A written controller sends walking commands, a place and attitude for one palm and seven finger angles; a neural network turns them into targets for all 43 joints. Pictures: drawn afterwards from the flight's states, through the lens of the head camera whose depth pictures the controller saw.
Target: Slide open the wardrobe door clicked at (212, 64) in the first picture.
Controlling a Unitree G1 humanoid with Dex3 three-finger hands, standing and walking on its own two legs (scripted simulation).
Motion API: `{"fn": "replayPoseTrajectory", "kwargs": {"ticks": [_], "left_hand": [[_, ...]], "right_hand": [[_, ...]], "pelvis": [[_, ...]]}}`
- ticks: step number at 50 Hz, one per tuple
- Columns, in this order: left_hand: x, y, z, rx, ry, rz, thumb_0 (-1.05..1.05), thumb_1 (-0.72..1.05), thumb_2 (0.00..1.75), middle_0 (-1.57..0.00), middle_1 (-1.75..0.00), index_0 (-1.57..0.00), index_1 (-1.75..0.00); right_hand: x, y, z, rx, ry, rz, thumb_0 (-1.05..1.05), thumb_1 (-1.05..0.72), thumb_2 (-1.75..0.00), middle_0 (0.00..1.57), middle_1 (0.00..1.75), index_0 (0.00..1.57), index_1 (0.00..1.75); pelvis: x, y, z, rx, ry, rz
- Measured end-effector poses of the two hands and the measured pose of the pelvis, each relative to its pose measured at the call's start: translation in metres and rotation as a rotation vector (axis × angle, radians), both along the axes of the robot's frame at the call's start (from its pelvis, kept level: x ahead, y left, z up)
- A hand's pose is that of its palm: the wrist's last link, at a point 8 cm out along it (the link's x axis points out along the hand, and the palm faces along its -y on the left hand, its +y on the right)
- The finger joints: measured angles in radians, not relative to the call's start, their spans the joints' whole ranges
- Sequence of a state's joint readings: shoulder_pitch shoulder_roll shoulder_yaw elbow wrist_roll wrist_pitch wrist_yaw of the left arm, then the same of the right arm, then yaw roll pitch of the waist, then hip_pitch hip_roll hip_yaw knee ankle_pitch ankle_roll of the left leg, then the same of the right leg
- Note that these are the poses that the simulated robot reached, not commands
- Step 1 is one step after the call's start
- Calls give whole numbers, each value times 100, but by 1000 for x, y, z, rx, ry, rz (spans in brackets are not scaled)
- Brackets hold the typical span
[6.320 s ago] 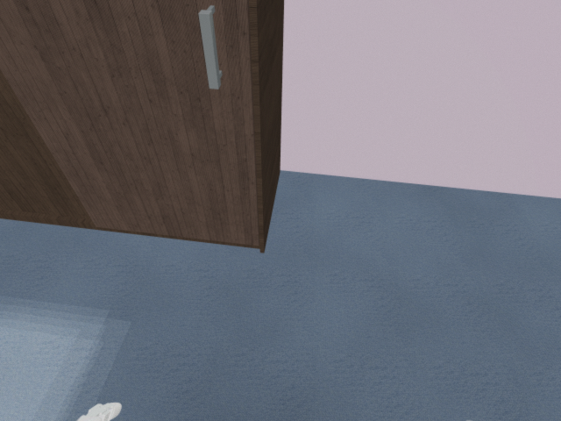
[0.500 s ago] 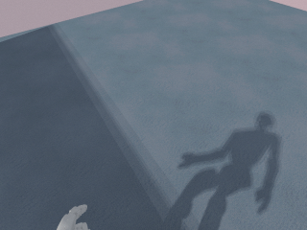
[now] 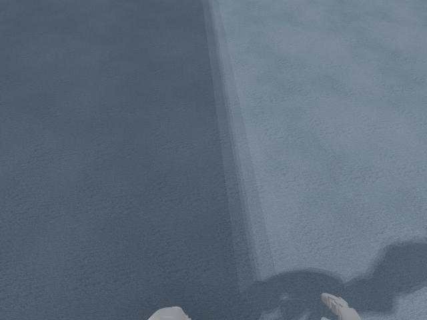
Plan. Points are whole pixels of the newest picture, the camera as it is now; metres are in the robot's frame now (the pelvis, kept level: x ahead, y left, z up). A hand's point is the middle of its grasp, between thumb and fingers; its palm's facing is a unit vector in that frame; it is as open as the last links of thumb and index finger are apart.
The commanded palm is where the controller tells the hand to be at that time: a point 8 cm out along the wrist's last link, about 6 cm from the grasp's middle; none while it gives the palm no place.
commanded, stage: turn to face it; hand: right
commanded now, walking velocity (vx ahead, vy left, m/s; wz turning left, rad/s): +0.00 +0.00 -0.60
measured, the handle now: out of the picture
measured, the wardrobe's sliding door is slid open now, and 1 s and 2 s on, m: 0.00 0.00 0.00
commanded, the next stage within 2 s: none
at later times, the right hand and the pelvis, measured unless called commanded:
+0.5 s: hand out of the picture +0.06 -0.22 -0.18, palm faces +0.25 +0.95 -0.18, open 7.3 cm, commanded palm none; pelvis +0.02 -0.02 +0.00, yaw -12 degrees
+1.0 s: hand out of the picture +0.03 -0.21 -0.13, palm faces +0.46 +0.85 -0.25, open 7.4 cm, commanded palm none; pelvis +0.00 +0.02 +0.02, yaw -28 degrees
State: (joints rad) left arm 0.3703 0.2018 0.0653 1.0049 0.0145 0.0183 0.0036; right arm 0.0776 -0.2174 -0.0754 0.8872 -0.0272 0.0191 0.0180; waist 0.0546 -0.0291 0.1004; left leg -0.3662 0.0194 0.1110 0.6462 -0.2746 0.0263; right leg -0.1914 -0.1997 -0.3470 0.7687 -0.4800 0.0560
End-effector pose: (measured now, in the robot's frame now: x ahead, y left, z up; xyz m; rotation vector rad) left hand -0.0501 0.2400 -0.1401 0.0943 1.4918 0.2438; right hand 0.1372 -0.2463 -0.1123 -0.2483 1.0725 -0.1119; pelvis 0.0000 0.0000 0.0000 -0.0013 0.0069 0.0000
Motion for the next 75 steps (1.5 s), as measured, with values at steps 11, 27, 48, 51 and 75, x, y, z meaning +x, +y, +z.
{"fn": "replayPoseTrajectory", "kwargs": {"ticks": [11, 27, 48, 51, 75], "left_hand": [[71, 3, 7, -24, -128, -30, 1, 91, 90, -20, -29, -20, -30], [160, -35, 31, 60, -207, -322, 1, 91, 90, -20, -30, -20, -30], [206, -16, 33, 5, -242, -526, 1, 90, 90, -21, -30, -21, -30], [218, -2, 20, -18, -244, -552, 1, 90, 90, -21, -30, -21, -30], [294, -128, 31, -45, -311, -1011, 1, 91, 90, -20, -29, -20, -30]], "right_hand": [[17, 47, 15, 51, -37, 4, 1, -91, -89, 20, 30, 20, 30], [-115, -35, -29, 77, 188, -346, 0, -91, -89, 20, 30, 20, 30], [-139, -13, 8, 25, 41, -513, 1, -91, -89, 20, 30, 20, 30], [-145, 6, 10, 1, 4, -542, 1, -91, -89, 20, 30, 20, 30], [-335, 69, -27, 129, 245, -967, 1, -90, -89, 21, 30, 20, 30]], "pelvis": [[23, 12, 17, 3, -24, -31], [18, -28, 9, 41, 3, -220], [2, 12, 20, 33, 13, -455], [4, 30, 12, 7, 23, -494], [-20, 8, 3, 1, 20, -825]]}}
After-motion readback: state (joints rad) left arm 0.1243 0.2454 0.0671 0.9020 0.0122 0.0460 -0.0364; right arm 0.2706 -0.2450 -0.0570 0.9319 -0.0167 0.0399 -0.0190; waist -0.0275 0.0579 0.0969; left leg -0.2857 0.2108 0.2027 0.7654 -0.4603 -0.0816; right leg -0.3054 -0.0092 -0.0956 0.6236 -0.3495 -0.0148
